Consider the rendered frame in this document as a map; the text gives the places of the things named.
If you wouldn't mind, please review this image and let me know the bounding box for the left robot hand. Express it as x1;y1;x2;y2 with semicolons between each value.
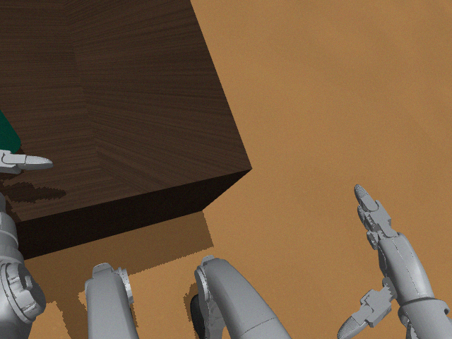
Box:
0;150;54;174

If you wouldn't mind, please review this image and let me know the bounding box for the left robot arm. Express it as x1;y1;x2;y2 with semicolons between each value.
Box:
0;192;46;339

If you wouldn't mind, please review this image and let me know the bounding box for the right robot arm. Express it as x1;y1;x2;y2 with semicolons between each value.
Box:
398;297;452;339

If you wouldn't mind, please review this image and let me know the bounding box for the bottle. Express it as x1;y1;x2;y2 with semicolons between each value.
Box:
0;110;21;154

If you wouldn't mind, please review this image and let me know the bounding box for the right robot hand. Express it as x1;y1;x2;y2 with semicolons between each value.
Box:
337;184;434;339

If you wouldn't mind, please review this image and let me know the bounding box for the right robot foot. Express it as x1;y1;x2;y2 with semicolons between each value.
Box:
190;294;207;339

